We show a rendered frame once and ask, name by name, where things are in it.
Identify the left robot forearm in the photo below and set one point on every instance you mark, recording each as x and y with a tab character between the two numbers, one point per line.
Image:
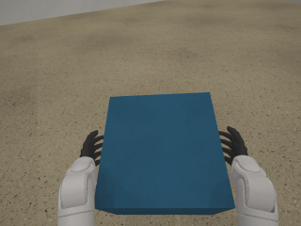
76	195

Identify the right robot hand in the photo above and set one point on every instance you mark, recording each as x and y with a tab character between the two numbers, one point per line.
236	144

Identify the carton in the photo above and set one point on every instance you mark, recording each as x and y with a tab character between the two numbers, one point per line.
162	155

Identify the right robot forearm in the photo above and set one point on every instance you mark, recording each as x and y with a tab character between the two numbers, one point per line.
256	198

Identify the left robot hand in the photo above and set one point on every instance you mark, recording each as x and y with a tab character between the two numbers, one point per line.
89	148

